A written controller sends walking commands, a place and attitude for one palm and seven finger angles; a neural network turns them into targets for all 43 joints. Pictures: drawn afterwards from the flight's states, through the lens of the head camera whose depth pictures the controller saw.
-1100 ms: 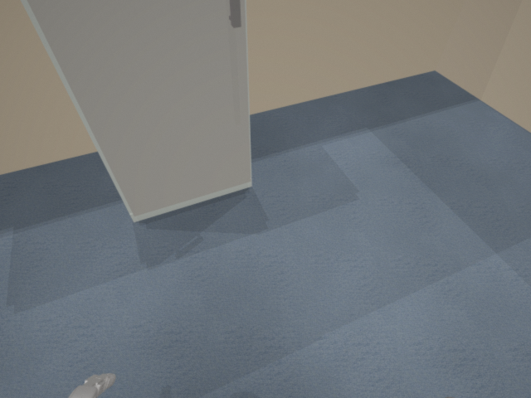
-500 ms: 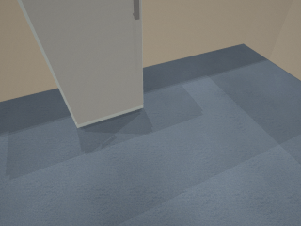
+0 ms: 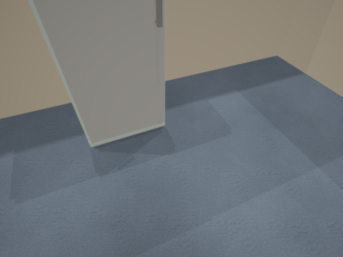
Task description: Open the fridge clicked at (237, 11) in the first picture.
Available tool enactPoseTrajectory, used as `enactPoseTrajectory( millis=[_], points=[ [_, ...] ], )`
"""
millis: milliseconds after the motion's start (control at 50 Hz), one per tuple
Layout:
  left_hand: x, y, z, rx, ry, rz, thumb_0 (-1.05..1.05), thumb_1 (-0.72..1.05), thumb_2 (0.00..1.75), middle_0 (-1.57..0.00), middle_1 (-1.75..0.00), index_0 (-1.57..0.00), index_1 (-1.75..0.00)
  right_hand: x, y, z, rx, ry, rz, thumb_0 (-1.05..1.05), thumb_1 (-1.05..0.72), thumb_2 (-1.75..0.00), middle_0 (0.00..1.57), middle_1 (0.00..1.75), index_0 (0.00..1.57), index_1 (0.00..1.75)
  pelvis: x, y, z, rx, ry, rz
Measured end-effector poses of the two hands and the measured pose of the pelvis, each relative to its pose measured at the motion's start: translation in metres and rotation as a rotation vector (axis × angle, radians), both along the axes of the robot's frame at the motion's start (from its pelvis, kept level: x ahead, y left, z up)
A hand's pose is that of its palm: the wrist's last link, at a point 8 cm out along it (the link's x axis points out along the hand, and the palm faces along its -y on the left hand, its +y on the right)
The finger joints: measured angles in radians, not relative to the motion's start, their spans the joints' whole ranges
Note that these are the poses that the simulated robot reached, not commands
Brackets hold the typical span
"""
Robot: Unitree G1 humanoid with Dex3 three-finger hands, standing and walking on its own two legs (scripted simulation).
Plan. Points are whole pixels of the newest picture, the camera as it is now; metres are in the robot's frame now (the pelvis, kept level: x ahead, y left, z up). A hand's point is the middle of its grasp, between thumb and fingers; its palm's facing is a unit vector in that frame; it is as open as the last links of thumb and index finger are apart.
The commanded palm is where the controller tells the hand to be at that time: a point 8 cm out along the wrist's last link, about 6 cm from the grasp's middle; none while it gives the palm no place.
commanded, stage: look at it before walking up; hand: right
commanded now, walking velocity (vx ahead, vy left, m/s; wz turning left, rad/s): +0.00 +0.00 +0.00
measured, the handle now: out of the picture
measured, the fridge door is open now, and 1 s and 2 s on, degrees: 0 0 0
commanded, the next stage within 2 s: walk to a spot facing it in 0.34 s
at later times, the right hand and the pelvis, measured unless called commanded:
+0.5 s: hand out of the picture +0.06 -0.25 -0.16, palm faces -0.01 +0.94 -0.34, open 7.4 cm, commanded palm none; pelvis +0.00 +0.00 +0.00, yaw +0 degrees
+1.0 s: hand out of the picture +0.13 -0.24 -0.18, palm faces +0.13 +0.98 -0.14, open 7.4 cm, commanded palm none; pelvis +0.13 -0.06 +0.00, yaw -7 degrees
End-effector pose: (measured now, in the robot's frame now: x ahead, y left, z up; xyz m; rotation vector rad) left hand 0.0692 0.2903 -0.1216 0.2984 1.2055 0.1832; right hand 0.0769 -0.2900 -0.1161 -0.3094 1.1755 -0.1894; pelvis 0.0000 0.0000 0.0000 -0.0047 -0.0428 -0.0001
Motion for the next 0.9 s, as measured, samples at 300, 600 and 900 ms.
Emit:
enactPoseTrajectory(
  millis=[300, 600, 900],
  points=[
    [-0.007, -0.001, -0.001, 0.001, 0.028, 0.000, 0.00, 0.91, 0.90, -0.20, -0.30, -0.21, -0.30, -0.021, -0.004, -0.003, -0.003, 0.052, -0.018, 0.00, -0.90, -0.90, 0.20, 0.30, 0.20, 0.30, -0.002, -0.001, 0.000, 0.002, 0.004, -0.002],
    [-0.005, -0.022, -0.009, -0.023, 0.070, -0.016, 0.00, 0.91, 0.90, -0.20, -0.30, -0.20, -0.30, -0.028, 0.006, -0.017, 0.044, 0.070, -0.063, 0.00, -0.90, -0.90, 0.20, 0.30, 0.20, 0.30, 0.014, -0.007, -0.004, 0.015, 0.023, -0.028],
    [-0.021, -0.131, -0.012, -0.121, 0.240, 0.058, 0.00, 0.91, 0.90, -0.20, -0.30, -0.20, -0.30, -0.030, 0.006, -0.042, 0.211, 0.234, -0.188, 0.01, -0.90, -0.90, 0.20, 0.30, 0.20, 0.30, 0.091, -0.058, -0.003, 0.023, 0.031, -0.107]
  ],
)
